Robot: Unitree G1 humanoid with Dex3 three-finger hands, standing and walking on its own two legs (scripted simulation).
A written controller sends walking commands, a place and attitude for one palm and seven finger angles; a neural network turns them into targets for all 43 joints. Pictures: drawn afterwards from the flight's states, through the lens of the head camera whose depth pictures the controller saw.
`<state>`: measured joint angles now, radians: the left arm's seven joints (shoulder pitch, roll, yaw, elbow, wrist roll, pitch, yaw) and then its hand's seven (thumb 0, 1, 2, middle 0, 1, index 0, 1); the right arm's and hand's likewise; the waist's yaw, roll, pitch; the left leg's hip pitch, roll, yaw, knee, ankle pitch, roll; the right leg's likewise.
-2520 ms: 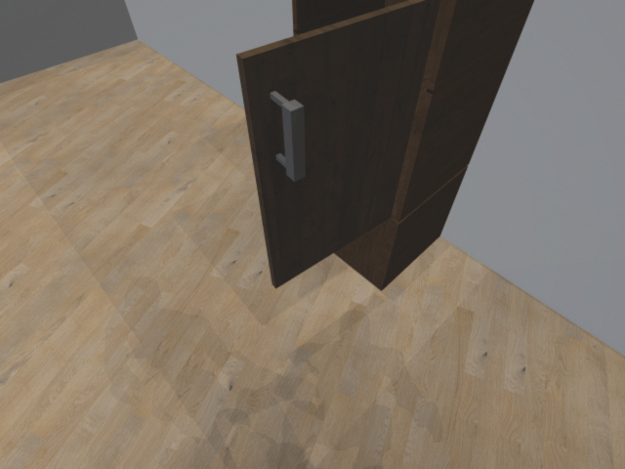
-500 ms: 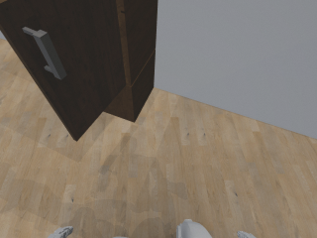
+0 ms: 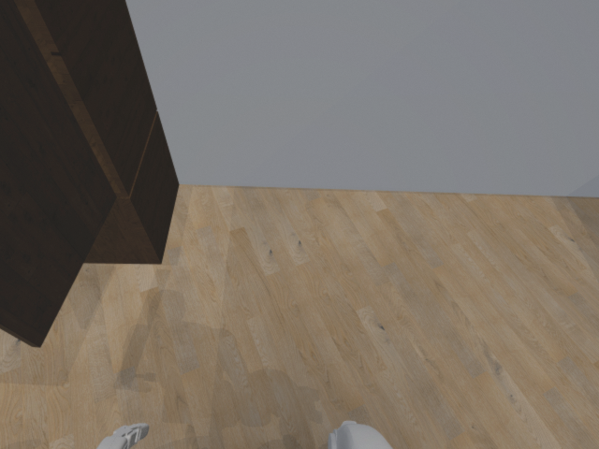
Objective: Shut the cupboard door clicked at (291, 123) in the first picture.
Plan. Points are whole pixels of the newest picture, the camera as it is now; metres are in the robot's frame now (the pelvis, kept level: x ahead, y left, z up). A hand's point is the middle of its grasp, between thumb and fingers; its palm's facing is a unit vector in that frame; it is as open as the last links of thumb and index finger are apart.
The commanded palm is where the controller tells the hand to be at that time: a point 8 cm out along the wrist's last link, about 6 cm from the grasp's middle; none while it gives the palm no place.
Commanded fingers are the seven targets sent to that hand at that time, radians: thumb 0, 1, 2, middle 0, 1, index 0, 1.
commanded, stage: walk to a spot facing it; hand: left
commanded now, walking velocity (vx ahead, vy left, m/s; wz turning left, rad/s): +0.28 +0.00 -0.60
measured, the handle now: out of the picture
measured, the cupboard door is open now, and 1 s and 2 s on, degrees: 83 83 83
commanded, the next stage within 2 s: turn to face it in 1.34 s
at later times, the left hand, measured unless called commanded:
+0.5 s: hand (209, 394) +0.21 +0.15 -0.18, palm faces -0.28 -0.94 -0.18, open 7.4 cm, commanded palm none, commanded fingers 0.00 0.90 0.90 -0.20 -0.30 -0.20 -0.30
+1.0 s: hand (320, 251) +0.49 -0.03 -0.16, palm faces -0.48 -0.85 -0.21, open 7.4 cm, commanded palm none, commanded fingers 0.00 0.90 0.90 -0.20 -0.30 -0.20 -0.30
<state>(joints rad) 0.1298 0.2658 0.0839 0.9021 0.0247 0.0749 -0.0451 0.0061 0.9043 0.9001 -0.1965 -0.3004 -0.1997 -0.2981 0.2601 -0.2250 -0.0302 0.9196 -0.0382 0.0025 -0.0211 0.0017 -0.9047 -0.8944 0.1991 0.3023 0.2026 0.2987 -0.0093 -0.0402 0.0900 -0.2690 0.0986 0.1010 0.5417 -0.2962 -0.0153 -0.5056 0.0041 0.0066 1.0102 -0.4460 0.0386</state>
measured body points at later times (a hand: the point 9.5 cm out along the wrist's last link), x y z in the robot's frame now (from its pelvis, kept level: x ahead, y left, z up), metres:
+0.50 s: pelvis +0.13 -0.03 -0.01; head +0.17 -0.03 +0.44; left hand +0.23 +0.20 -0.16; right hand +0.14 -0.31 -0.13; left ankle +0.22 +0.08 -0.74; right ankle +0.03 -0.15 -0.74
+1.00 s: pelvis +0.31 -0.14 +0.00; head +0.34 -0.17 +0.45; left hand +0.51 +0.02 -0.14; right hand +0.17 -0.35 -0.16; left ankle +0.34 +0.00 -0.67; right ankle +0.27 -0.23 -0.74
